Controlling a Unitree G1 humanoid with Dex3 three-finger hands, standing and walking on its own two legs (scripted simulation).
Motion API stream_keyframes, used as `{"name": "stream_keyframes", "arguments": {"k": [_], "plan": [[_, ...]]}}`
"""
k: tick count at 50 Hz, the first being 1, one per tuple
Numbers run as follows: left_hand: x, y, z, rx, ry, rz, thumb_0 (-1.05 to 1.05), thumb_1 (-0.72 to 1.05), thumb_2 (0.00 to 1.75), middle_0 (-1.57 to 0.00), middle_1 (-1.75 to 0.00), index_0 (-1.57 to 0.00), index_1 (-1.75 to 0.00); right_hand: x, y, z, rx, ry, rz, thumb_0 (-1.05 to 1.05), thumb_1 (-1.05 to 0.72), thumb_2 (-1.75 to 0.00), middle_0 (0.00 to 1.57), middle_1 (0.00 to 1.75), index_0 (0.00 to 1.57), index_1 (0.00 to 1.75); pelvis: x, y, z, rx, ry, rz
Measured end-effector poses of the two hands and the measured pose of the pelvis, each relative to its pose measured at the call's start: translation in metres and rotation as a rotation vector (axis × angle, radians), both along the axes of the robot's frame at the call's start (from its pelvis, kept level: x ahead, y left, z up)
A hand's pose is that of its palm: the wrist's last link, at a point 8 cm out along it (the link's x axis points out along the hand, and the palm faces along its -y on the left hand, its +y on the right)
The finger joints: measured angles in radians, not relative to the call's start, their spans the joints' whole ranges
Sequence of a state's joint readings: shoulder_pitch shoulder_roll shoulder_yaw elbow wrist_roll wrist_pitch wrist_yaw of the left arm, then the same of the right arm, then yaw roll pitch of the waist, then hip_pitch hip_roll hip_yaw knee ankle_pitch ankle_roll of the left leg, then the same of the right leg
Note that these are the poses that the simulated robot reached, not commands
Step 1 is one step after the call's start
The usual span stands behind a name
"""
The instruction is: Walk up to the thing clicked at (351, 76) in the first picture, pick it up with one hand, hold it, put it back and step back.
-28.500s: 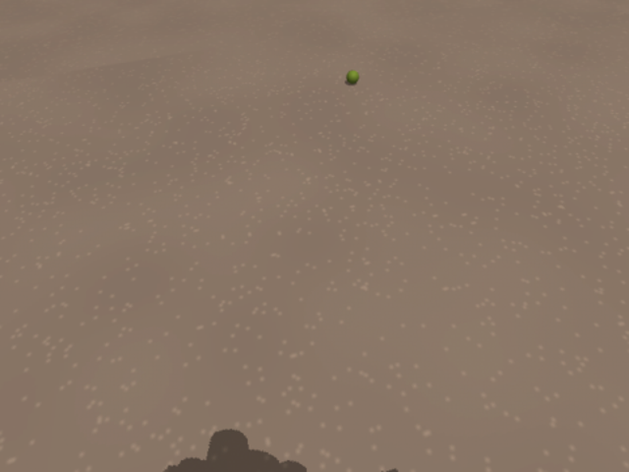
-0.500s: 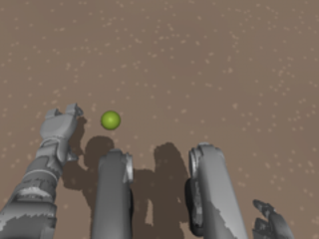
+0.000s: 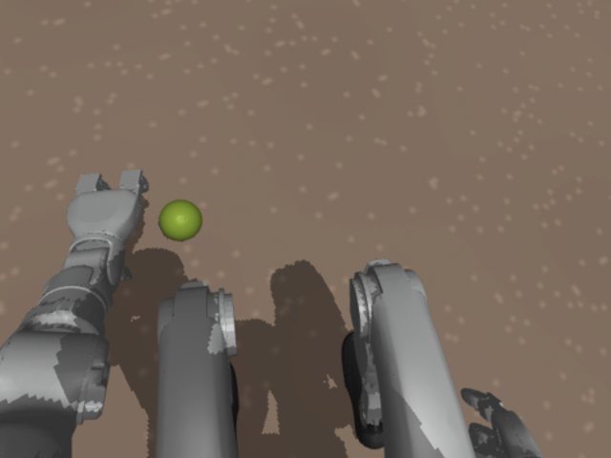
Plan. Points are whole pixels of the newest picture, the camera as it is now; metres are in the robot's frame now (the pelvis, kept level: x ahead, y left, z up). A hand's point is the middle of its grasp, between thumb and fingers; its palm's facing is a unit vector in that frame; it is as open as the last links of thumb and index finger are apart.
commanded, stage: rise first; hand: left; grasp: from above
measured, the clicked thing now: (181, 220) +0.48 +0.19 -0.32
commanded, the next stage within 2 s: approach in 0.74 s
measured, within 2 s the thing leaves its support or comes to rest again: neither
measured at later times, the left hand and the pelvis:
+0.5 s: hand (134, 229) +0.43 +0.24 -0.20, palm faces -0.46 -0.05 -0.89, open 14.0 cm; pelvis +0.01 +0.00 -0.02, yaw -1 degrees
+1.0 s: hand (148, 224) +0.44 +0.22 -0.21, palm faces -0.46 -0.03 -0.89, open 14.0 cm; pelvis +0.01 +0.00 -0.03, yaw -1 degrees
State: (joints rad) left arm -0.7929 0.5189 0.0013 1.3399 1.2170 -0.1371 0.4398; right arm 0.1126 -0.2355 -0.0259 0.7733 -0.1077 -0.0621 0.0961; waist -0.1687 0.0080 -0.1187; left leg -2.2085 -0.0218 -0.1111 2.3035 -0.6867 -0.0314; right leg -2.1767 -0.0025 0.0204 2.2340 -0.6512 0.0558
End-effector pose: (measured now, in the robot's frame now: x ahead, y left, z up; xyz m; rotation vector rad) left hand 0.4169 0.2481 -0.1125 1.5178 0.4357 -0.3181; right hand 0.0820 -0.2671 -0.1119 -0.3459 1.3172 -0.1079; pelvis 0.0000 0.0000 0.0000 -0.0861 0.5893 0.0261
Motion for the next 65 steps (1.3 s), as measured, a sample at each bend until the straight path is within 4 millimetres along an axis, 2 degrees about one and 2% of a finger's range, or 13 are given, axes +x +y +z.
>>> {"name": "stream_keyframes", "arguments": {"k": [14, 31, 47, 52, 60, 65], "plan": [[0.015, -0.006, -0.021, -0.01, -0.012, -0.007, 0.0, -0.53, 1.01, -0.09, -1.01, -0.09, -1.01, -0.012, -0.005, -0.009, -0.005, 0.071, -0.004, 0.01, -0.9, -0.9, 0.2, 0.3, 0.2, 0.3, 0.007, -0.002, -0.012, -0.003, 0.02, -0.006], [0.023, -0.013, -0.032, -0.018, -0.003, -0.013, 0.0, -0.52, 1.0, -0.09, -1.03, -0.09, -1.03, -0.018, -0.013, -0.013, -0.01, 0.093, 0.006, 0.01, -0.91, -0.9, 0.2, 0.3, 0.2, 0.3, 0.008, -0.004, -0.02, -0.002, 0.018, -0.012], [0.027, -0.018, -0.042, -0.014, -0.002, -0.019, 0.0, -0.52, 1.01, -0.09, -1.04, -0.09, -1.04, -0.025, -0.012, -0.021, 0.003, 0.106, 0.025, 0.01, -0.91, -0.9, 0.2, 0.3, 0.2, 0.3, 0.007, -0.005, -0.029, -0.002, 0.01, -0.013], [0.038, -0.035, -0.046, -0.025, -0.005, -0.057, 0.0, -0.51, 0.98, -0.09, -1.06, -0.09, -1.05, -0.03, -0.011, -0.021, 0.002, 0.119, 0.035, 0.01, -0.91, -0.9, 0.2, 0.3, 0.2, 0.3, 0.007, -0.005, -0.032, -0.002, 0.009, -0.014], [0.074, -0.084, -0.041, -0.049, -0.09, -0.125, 0.0, -0.48, 0.96, -0.09, -1.09, -0.1, -1.06, -0.048, -0.011, -0.016, -0.004, 0.141, 0.009, 0.01, -0.91, -0.9, 0.2, 0.3, 0.2, 0.3, 0.008, -0.004, -0.036, -0.013, 0.019, -0.024], [0.086, -0.094, -0.036, -0.025, -0.108, -0.084, 0.0, -0.48, 0.96, -0.08, -1.09, -0.1, -1.07, -0.063, -0.006, -0.017, 0.035, 0.164, -0.026, 0.01, -0.91, -0.9, 0.2, 0.3, 0.2, 0.3, 0.01, -0.003, -0.035, -0.013, 0.031, -0.033]]}}
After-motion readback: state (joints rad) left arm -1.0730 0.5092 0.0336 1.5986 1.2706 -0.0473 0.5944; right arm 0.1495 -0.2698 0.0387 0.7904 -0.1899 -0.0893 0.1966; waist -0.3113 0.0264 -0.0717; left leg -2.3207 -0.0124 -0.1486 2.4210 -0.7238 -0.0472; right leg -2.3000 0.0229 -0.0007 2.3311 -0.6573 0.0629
